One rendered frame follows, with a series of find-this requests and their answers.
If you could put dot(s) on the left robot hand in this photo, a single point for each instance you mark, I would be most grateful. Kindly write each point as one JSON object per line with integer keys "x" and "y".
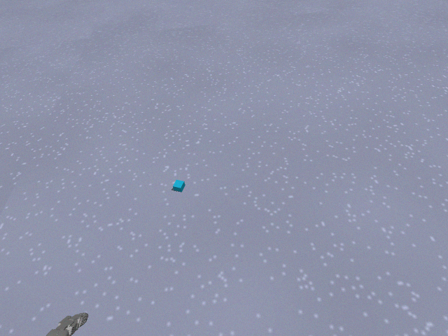
{"x": 69, "y": 325}

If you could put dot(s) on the small box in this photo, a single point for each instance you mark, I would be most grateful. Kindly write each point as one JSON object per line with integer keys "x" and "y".
{"x": 179, "y": 185}

